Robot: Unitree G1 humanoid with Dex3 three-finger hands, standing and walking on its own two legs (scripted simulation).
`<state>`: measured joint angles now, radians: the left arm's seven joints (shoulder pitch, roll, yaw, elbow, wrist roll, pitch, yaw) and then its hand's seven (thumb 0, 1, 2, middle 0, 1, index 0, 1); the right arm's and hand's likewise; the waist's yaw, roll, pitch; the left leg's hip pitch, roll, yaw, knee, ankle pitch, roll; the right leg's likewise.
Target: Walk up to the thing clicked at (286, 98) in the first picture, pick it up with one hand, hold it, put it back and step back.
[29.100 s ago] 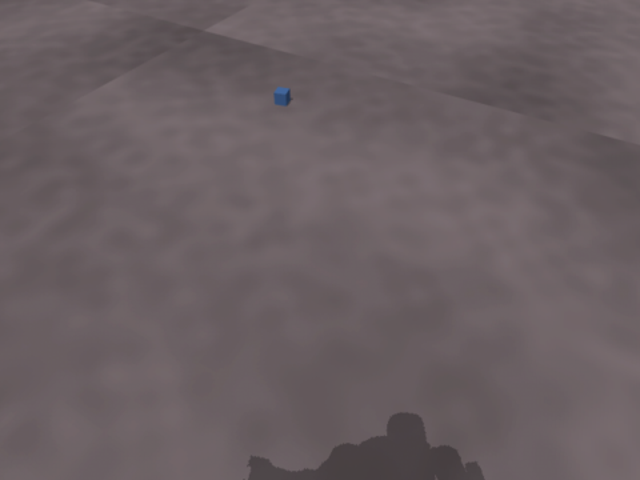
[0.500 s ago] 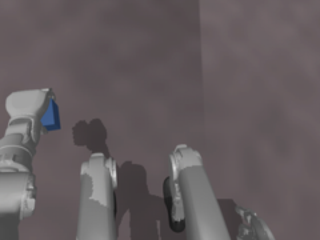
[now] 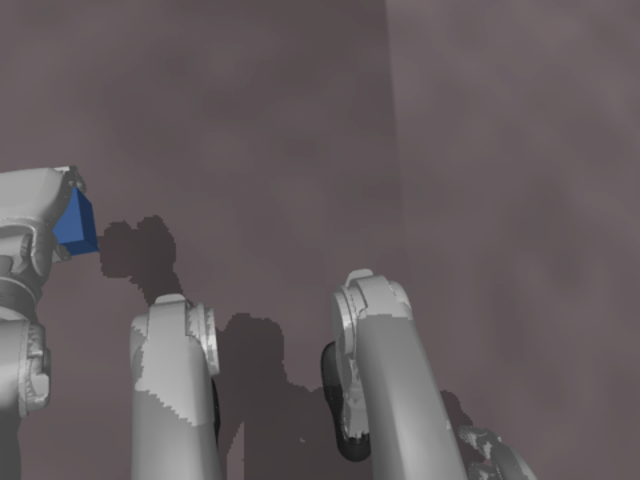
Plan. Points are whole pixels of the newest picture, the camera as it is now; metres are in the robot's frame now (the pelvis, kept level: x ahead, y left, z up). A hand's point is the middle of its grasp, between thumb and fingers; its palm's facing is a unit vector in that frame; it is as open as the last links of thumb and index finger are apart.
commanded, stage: crouch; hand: left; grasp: from above
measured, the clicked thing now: (58, 224) +0.44 +0.30 -0.20
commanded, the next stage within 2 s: lower in 0.10 s
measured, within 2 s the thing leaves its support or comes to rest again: neither
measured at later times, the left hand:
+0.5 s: hand (63, 232) +0.44 +0.30 -0.22, palm faces -0.47 -0.10 -0.88, open 10.2 cm
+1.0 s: hand (77, 230) +0.45 +0.30 -0.27, palm faces -0.44 -0.12 -0.89, open 10.2 cm
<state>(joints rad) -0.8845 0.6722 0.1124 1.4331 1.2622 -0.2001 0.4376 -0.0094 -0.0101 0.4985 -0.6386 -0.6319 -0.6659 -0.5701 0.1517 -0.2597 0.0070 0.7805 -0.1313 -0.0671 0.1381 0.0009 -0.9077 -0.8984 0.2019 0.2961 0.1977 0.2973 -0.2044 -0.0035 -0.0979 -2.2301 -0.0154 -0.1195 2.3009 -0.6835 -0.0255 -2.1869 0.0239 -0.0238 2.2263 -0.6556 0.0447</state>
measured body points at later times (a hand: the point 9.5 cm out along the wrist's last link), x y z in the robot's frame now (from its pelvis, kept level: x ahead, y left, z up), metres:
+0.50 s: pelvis +0.00 +0.00 -0.03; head +0.25 +0.07 +0.34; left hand +0.46 +0.30 -0.17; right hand +0.06 -0.28 -0.14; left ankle +0.08 +0.13 -0.33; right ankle +0.10 -0.13 -0.33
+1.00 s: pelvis +0.01 +0.00 -0.06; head +0.26 +0.08 +0.30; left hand +0.47 +0.30 -0.22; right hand +0.05 -0.27 -0.15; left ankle +0.08 +0.13 -0.33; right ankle +0.10 -0.13 -0.33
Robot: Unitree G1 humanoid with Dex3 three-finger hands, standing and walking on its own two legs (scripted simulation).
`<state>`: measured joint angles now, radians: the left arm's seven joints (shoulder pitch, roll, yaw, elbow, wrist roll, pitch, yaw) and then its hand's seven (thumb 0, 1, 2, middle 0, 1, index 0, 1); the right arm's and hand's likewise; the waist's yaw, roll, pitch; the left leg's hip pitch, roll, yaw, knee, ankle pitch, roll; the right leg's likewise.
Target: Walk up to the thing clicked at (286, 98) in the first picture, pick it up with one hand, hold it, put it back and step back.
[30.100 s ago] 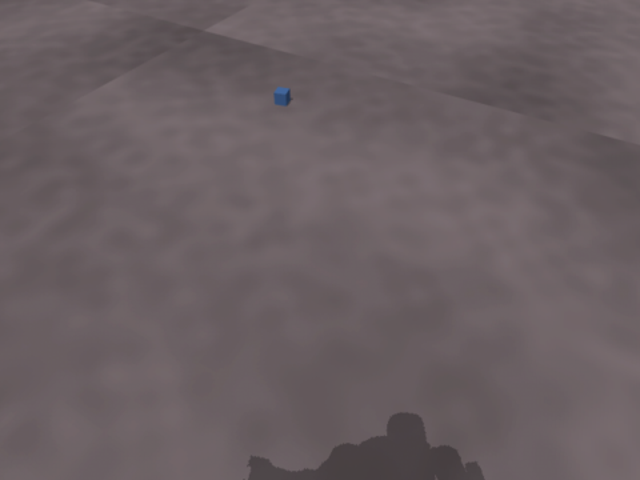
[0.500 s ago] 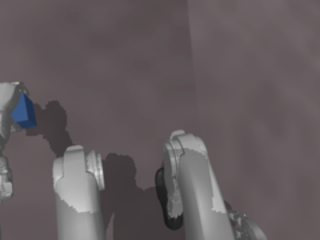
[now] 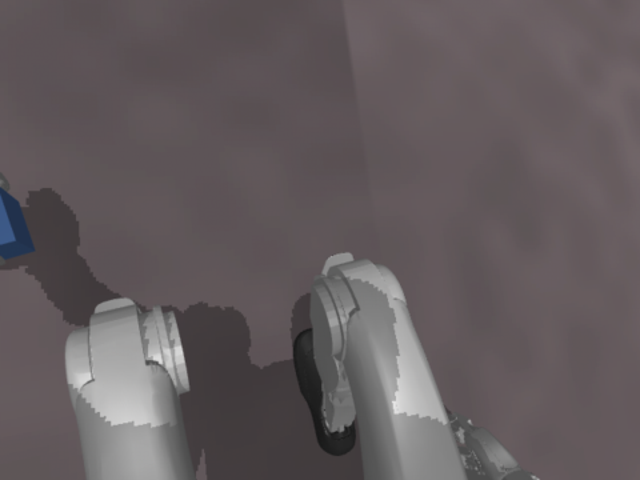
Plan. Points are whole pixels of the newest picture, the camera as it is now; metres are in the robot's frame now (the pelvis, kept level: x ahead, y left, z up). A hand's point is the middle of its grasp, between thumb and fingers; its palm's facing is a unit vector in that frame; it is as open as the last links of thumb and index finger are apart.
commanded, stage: rest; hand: left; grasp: from above
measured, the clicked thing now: out of the picture +0.43 +0.33 -0.24
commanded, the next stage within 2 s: open in 0.66 s
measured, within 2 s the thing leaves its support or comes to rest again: neither
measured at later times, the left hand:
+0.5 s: hand out of the picture +0.43 +0.33 -0.23, palm faces -0.41 -0.15 -0.90, open 10.2 cm
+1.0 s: hand out of the picture +0.42 +0.32 -0.23, palm faces -0.43 -0.15 -0.89, open 10.6 cm
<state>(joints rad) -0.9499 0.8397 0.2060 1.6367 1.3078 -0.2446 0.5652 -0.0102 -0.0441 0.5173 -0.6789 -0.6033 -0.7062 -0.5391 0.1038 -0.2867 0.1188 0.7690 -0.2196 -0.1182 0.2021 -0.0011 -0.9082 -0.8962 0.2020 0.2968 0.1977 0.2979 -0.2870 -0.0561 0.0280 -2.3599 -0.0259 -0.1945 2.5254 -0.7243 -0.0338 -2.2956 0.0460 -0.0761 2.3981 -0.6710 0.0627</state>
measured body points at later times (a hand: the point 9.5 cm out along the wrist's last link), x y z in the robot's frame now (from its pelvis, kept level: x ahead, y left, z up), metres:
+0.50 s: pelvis +0.00 +0.01 -0.01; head +0.25 +0.12 +0.35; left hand +0.44 +0.33 -0.18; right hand +0.05 -0.26 -0.08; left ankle +0.06 +0.13 -0.27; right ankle +0.10 -0.13 -0.27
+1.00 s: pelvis -0.01 +0.01 -0.01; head +0.24 +0.12 +0.34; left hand +0.44 +0.33 -0.18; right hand +0.03 -0.25 -0.07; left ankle +0.06 +0.13 -0.27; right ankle +0.10 -0.13 -0.27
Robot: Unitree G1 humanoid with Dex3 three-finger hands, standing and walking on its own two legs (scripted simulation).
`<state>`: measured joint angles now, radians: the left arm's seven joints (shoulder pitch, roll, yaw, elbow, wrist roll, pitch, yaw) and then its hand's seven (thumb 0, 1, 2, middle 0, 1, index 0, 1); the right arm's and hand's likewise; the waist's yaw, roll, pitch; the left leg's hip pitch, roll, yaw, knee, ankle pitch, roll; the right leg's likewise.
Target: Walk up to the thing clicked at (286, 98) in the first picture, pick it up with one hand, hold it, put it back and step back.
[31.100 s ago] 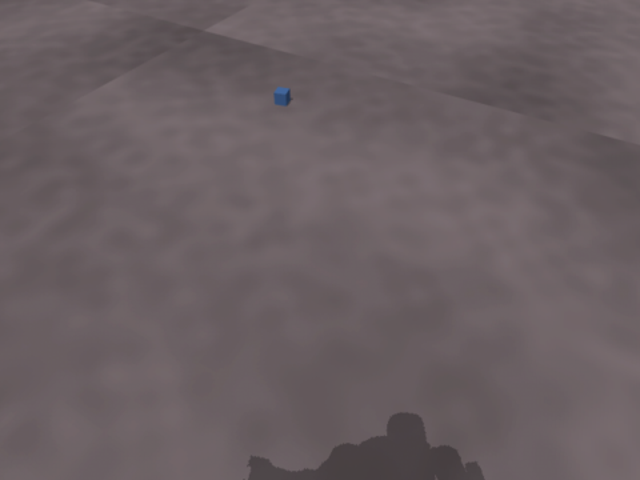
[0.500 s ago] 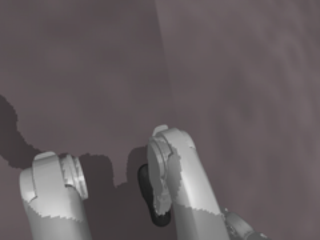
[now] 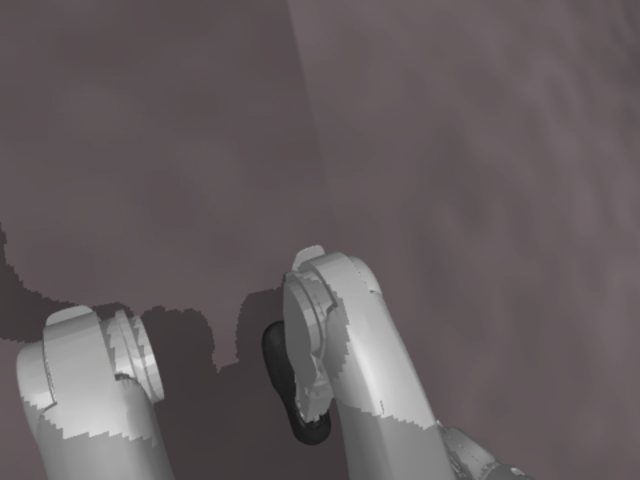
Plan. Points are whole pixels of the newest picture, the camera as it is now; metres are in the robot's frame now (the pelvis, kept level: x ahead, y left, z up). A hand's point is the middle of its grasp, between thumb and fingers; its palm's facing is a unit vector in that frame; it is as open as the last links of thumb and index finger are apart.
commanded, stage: open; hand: left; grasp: from above
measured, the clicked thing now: out of the picture +0.42 +0.35 -0.26
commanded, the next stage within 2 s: withdraw in 0.70 s
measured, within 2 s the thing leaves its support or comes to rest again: rests again in 1.02 s
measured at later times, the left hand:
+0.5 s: hand out of the picture +0.42 +0.35 -0.23, palm faces -0.41 -0.19 -0.89, open 13.1 cm
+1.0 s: hand out of the picture +0.43 +0.34 -0.22, palm faces -0.36 -0.15 -0.92, open 13.5 cm
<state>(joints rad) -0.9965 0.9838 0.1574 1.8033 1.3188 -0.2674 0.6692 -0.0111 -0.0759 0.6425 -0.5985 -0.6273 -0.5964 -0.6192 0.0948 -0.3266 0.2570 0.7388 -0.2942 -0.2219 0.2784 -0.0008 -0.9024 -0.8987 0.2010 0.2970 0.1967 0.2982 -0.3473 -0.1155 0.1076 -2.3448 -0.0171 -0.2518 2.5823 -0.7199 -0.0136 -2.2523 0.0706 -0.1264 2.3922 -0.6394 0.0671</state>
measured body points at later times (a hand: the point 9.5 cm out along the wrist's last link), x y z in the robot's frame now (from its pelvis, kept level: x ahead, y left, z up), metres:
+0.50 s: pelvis +0.00 +0.00 +0.00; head +0.25 +0.14 +0.35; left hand +0.43 +0.35 -0.18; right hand +0.07 -0.26 -0.06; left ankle +0.06 +0.12 -0.26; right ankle +0.12 -0.13 -0.26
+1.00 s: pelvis +0.00 +0.00 +0.00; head +0.25 +0.13 +0.36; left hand +0.44 +0.35 -0.17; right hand +0.07 -0.26 -0.06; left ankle +0.06 +0.12 -0.26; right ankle +0.12 -0.13 -0.26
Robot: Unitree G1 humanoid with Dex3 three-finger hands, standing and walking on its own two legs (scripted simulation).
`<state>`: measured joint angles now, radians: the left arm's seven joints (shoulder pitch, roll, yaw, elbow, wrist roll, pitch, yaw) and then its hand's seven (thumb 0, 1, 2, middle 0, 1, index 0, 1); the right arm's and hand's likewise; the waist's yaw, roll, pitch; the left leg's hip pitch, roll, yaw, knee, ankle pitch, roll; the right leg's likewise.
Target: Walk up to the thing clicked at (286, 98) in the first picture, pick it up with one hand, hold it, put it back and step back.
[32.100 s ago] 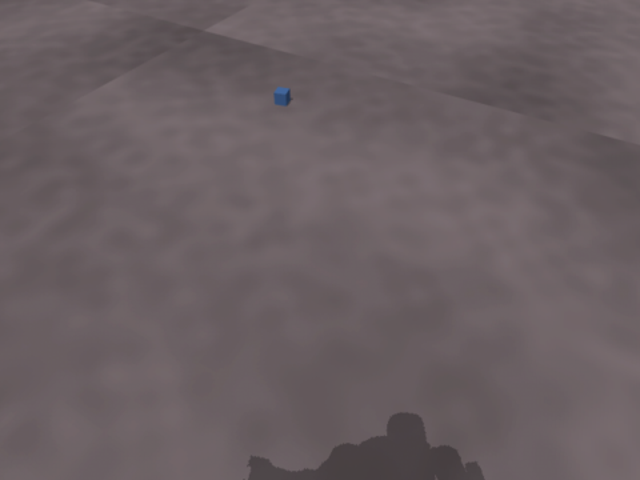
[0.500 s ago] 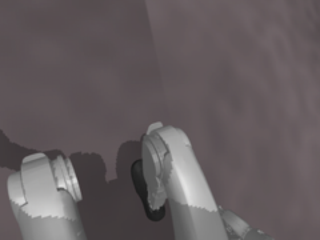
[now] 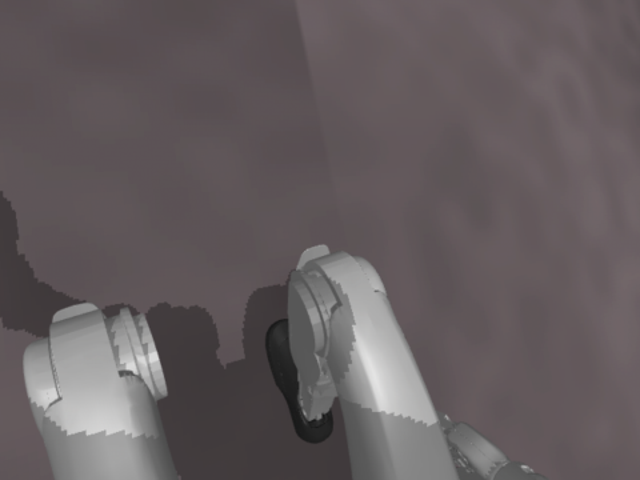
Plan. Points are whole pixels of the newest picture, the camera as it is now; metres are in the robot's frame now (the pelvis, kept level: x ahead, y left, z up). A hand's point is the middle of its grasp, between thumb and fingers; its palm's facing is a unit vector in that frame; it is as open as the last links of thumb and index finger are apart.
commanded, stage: withdraw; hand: left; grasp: from above
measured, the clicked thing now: out of the picture +0.42 +0.35 -0.26
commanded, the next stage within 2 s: home in 0.76 s
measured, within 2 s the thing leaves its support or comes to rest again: rests again in 0.02 s
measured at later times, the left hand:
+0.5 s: hand out of the picture +0.37 +0.36 -0.06, palm faces -0.56 -0.19 -0.81, open 13.6 cm
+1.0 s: hand out of the picture +0.43 +0.34 -0.11, palm faces -0.37 -0.09 -0.92, open 13.4 cm
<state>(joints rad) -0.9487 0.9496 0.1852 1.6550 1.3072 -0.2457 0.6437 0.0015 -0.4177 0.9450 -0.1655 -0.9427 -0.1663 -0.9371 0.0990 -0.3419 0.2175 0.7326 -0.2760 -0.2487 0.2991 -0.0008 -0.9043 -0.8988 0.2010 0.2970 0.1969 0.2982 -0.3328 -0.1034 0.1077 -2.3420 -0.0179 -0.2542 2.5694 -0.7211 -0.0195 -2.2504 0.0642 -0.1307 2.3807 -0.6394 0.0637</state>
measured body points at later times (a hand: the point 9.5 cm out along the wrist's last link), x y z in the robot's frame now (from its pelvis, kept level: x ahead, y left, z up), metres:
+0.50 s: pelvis -0.01 -0.02 +0.07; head +0.19 +0.07 +0.46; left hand +0.39 +0.37 -0.02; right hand +0.13 -0.28 -0.04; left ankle +0.06 +0.12 -0.26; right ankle +0.12 -0.13 -0.26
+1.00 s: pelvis +0.00 -0.01 +0.04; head +0.22 +0.07 +0.42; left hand +0.45 +0.34 -0.06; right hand +0.07 -0.26 -0.08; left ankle +0.06 +0.13 -0.26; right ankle +0.12 -0.13 -0.26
